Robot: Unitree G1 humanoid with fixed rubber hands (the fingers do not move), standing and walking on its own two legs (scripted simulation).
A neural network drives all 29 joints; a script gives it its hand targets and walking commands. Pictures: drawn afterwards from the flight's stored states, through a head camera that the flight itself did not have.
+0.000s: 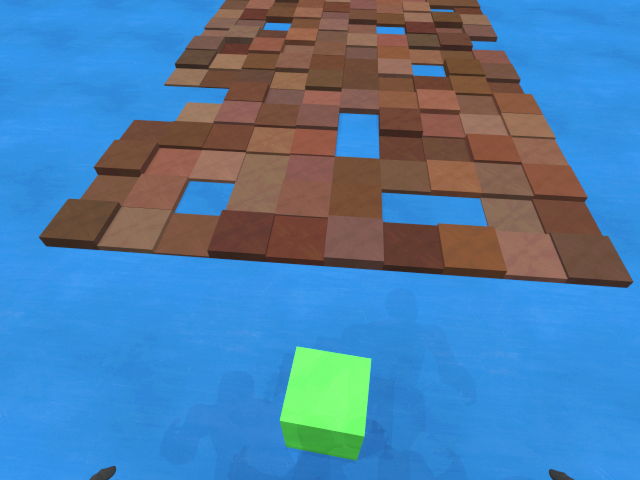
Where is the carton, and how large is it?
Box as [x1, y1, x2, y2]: [280, 347, 370, 460]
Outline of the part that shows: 296,347 280,417 280,423 286,446 356,460 364,435 370,359 309,348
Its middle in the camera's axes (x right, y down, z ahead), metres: +0.02 +0.47 +1.09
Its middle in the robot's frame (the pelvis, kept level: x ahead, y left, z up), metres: +0.43 -0.01 -0.66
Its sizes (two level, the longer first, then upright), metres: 0.210 0.200 0.250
